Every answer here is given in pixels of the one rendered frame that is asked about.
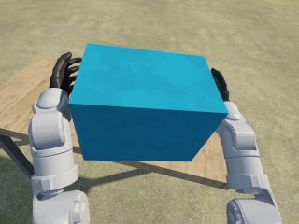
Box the left robot upper arm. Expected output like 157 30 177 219
33 190 91 224

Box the carton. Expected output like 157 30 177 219
68 43 229 162

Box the right robot upper arm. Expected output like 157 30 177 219
226 198 282 224

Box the robot right hand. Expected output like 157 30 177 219
211 68 230 102

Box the table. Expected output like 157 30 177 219
0 56 228 190

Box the left robot forearm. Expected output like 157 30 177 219
28 88 79 224

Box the right robot forearm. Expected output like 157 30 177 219
215 101 284 224

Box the robot left hand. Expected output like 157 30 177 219
49 51 82 97

